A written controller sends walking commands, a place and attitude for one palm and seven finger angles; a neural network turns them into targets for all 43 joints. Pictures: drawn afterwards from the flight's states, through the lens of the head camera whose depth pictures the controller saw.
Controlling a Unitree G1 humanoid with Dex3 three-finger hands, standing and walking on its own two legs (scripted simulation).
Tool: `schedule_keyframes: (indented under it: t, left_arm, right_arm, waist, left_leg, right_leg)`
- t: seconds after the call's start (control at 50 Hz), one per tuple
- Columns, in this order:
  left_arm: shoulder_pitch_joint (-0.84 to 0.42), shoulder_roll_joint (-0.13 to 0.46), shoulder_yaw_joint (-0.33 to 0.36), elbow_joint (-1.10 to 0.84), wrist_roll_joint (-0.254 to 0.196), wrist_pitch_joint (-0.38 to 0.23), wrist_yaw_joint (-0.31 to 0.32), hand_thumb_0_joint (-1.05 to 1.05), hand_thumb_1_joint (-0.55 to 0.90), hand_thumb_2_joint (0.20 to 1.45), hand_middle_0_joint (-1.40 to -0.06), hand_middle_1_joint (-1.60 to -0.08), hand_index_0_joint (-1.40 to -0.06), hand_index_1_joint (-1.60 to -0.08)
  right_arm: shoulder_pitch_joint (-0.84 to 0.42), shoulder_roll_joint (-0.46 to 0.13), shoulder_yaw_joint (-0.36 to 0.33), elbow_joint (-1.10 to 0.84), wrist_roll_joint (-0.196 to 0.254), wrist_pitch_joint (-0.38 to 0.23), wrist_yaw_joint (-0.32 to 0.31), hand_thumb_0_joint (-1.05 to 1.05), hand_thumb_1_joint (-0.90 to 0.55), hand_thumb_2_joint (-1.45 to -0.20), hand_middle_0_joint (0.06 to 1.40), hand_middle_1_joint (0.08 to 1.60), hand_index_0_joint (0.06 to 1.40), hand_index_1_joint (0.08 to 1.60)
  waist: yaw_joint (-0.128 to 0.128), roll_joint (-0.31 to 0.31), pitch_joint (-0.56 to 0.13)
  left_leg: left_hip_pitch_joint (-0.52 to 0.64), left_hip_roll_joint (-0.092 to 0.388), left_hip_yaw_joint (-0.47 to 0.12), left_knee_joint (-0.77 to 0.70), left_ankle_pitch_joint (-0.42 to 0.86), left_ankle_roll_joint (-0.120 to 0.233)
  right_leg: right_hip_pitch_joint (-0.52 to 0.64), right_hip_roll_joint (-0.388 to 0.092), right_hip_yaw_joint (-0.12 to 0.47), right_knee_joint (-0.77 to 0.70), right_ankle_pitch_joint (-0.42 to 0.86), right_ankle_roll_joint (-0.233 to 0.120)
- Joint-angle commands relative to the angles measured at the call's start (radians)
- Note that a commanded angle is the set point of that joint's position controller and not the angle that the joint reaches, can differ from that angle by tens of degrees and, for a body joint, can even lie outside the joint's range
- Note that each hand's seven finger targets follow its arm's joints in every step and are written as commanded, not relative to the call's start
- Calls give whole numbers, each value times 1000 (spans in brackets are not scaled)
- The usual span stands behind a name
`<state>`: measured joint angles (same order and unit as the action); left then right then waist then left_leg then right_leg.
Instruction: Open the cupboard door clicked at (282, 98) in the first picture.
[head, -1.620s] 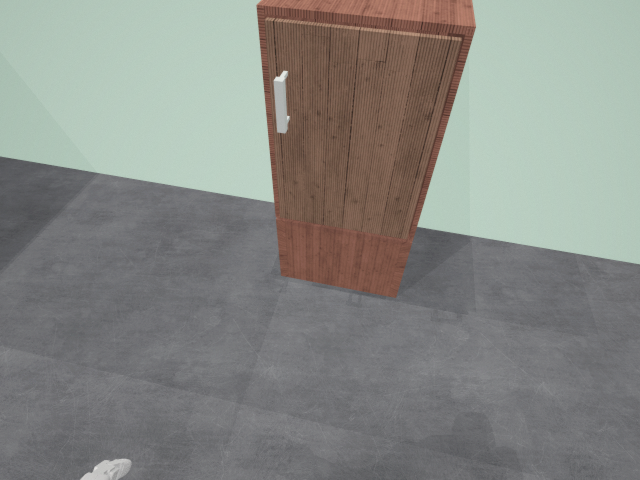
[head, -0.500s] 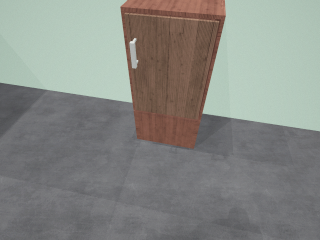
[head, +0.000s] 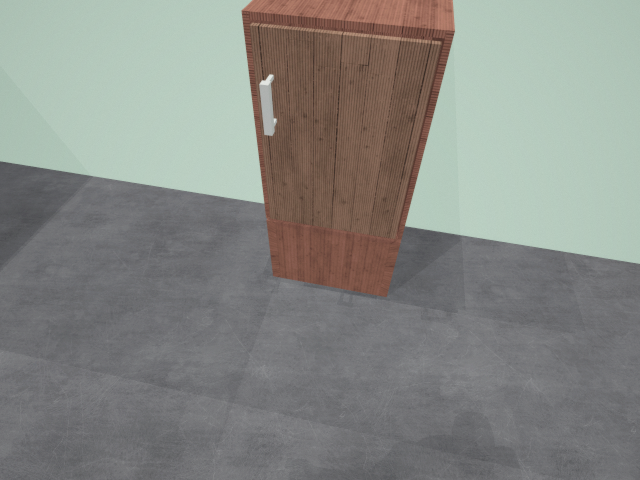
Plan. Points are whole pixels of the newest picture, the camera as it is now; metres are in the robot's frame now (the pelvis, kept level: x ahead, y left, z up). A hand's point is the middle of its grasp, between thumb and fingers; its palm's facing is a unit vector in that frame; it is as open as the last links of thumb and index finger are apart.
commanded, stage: turn to face it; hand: left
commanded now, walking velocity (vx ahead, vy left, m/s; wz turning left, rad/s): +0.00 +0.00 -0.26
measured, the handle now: (269, 105) +0.92 +0.18 +0.00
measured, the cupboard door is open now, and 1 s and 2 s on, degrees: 0 0 0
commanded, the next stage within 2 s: take the last steps up to it in 0.22 s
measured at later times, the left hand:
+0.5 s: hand out of the picture +0.05 +0.19 -0.18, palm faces -0.07 -0.98 -0.19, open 7.4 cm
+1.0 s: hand (189, 440) +0.21 +0.22 -0.19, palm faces -0.13 -0.98 -0.13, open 7.4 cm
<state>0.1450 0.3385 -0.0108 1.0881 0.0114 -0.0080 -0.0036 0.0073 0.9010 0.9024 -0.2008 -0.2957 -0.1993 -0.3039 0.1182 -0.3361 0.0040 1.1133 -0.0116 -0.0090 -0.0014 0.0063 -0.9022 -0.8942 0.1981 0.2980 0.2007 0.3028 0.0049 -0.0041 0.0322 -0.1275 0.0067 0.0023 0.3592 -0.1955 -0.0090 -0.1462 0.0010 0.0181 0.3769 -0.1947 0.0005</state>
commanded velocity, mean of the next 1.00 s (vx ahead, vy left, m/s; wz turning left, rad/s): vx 0.21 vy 0.05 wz -0.08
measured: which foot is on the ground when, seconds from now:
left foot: down 0.00-1.00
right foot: down 0.00-0.62, up 0.64-1.00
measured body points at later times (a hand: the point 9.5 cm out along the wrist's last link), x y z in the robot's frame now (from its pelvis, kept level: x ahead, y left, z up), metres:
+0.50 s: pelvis +0.00 +0.01 -0.01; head +0.00 +0.01 +0.44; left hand +0.05 +0.24 -0.16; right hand -0.01 -0.24 -0.16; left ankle -0.01 +0.12 -0.74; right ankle +0.01 -0.12 -0.75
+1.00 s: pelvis +0.13 +0.06 -0.01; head +0.15 +0.08 +0.44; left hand +0.22 +0.27 -0.17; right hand -0.02 -0.10 -0.15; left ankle +0.02 +0.12 -0.75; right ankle +0.21 -0.09 -0.69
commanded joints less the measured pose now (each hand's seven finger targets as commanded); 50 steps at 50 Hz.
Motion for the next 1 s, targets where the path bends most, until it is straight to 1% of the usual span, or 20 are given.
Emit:
schedule_keyframes:
  t: [0.0,0.16,0.3,0.36,0.4,0.42,0.46,0.52,0.56,0.58,0.6,0.62,0.64,0.66,0.68,0.7,0.74,0.78,0.88,0.98]
  left_arm:
    - [-45,208,50,-73,1,-14,13,0,900,900,-200,-300,-200,-300]
    - [24,103,40,-84,3,18,18,0,900,900,-200,-300,-200,-300]
    - [61,77,47,-120,7,28,18,0,900,900,-200,-300,-200,-300]
    - [114,78,52,-113,13,18,12,0,900,900,-200,-300,-200,-300]
    - [152,94,66,-103,14,17,12,0,900,900,-200,-300,-200,-300]
    - [173,101,74,-102,12,15,15,0,900,900,-200,-300,-200,-300]
    - [200,98,84,-98,9,5,19,0,900,900,-200,-300,-200,-300]
    - [185,70,94,-104,13,-13,21,0,900,900,-200,-300,-200,-300]
    - [149,37,91,-114,10,-9,18,0,900,900,-200,-300,-200,-300]
    - [130,2,87,-123,8,-5,14,0,900,900,-200,-300,-200,-300]
    - [114,-58,78,-143,3,-1,6,0,900,900,-200,-300,-200,-300]
    - [67,-85,76,-174,7,-10,8,0,900,900,-200,-300,-200,-300]
    - [47,-60,83,-164,20,-9,10,0,900,900,-200,-300,-200,-300]
    - [68,-56,84,-147,22,-10,3,0,900,900,-200,-300,-200,-300]
    - [76,-73,85,-128,24,-10,-5,0,900,900,-200,-300,-200,-300]
    - [94,-91,83,-112,25,-10,-9,0,900,900,-200,-300,-200,-300]
    - [127,-115,78,-95,22,-6,-11,0,900,900,-200,-300,-200,-300]
    - [143,-122,80,-83,19,-2,-11,0,900,900,-200,-300,-200,-300]
    - [38,-131,77,-122,16,-1,-13,0,900,900,-200,-300,-200,-300]
    - [-85,-154,64,-161,12,-19,-15,0,900,900,-200,-300,-200,-300]
  right_arm:
    - [-30,-208,-42,-63,3,-27,-17,0,-900,-900,200,300,200,300]
    - [36,-96,-34,-78,2,-6,-22,0,-900,-900,200,300,200,300]
    - [59,-69,-49,-105,2,5,-24,0,-900,-900,200,300,200,300]
    - [94,-50,-46,-95,-4,3,-11,0,-900,-900,200,300,200,300]
    - [118,-11,-45,-86,-8,7,-3,0,-900,-900,200,300,200,300]
    - [134,3,-45,-83,-9,6,-2,0,-900,-900,200,300,200,300]
    - [145,14,-49,-83,-8,-3,1,0,-900,-900,200,300,200,300]
    - [193,45,-49,-85,-5,-21,6,0,-900,-900,200,300,200,300]
    - [296,71,-47,-49,0,-31,3,0,-900,-900,200,300,200,300]
    - [371,53,-52,-29,0,-38,-6,0,-900,-900,200,300,200,300]
    - [453,-25,-73,-12,-12,-41,-17,0,-900,-900,200,300,200,300]
    - [485,-60,-80,-17,-12,-39,-25,0,-900,-900,200,300,200,300]
    - [446,-23,-68,-24,-8,-39,-22,0,-900,-900,200,300,200,300]
    - [402,14,-58,-36,-4,-44,-22,0,-900,-900,200,300,200,300]
    - [387,33,-51,-42,-4,-52,-26,0,-900,-900,200,300,200,300]
    - [383,51,-44,-38,-4,-61,-28,0,-900,-900,200,300,200,300]
    - [409,69,-36,-21,0,-74,-34,0,-900,-900,200,300,200,300]
    - [442,88,-29,0,4,-82,-41,0,-900,-900,200,300,200,300]
    - [507,124,-26,42,0,-86,-47,0,-900,-900,200,300,200,300]
    - [547,134,-27,73,-8,-81,-48,0,-900,-900,200,300,200,300]
  waist:
    - [-8,12,-60]
    - [-12,3,-66]
    - [-7,5,-29]
    - [8,-54,-47]
    - [20,-158,15]
    - [23,-195,36]
    - [25,-176,65]
    - [2,-140,48]
    - [-40,-88,40]
    - [-68,7,38]
    - [-97,244,47]
    - [-98,289,104]
    - [-80,222,142]
    - [-52,151,144]
    - [-45,73,162]
    - [-29,41,162]
    - [-16,49,132]
    - [-9,80,104]
    - [-29,83,122]
    - [-64,110,131]
  left_leg:
    - [24,120,-79,-49,101,30]
    - [16,131,-31,12,104,17]
    - [-45,137,-17,40,-22,24]
    - [-92,85,3,79,-300,22]
    - [-191,26,57,207,-331,9]
    - [-227,17,73,279,-292,6]
    - [-275,28,60,359,-273,10]
    - [-225,44,42,273,-256,20]
    - [12,20,69,103,-182,23]
    - [114,59,-6,12,-232,40]
    - [174,244,-276,-142,-444,104]
    - [112,378,-433,-266,-541,165]
    - [29,377,-435,-291,-524,171]
    - [7,355,-402,-285,-478,180]
    - [-12,326,-336,-277,-392,171]
    - [-4,291,-259,-265,-272,154]
    - [51,239,-149,-233,-25,126]
    - [105,216,-81,-207,176,105]
    - [181,221,-36,-184,393,132]
    - [226,207,19,-130,614,145]
  right_leg:
    - [-21,-106,114,-52,135,-34]
    - [-74,-89,133,28,197,-23]
    - [-140,-69,162,65,122,-26]
    - [-114,-82,245,-29,-293,-59]
    - [-123,-148,373,-144,-530,-105]
    - [-120,-198,444,-198,-576,-136]
    - [-98,-244,489,-216,-532,-181]
    - [-107,-241,400,-153,-395,-190]
    - [-273,-158,272,-64,-386,-142]
    - [-371,-86,201,65,-377,-107]
    - [-514,32,48,343,-348,-56]
    - [-585,32,-34,526,-340,-33]
    - [-574,-28,15,630,-266,-43]
    - [-580,-54,16,694,-215,-42]
    - [-576,-75,5,730,-163,-36]
    - [-571,-87,-3,741,-103,-27]
    - [-567,-87,-28,750,-34,-10]
    - [-582,-86,-45,759,0,-3]
    - [-634,-95,-94,646,21,3]
    - [-533,-54,-168,391,-5,-26]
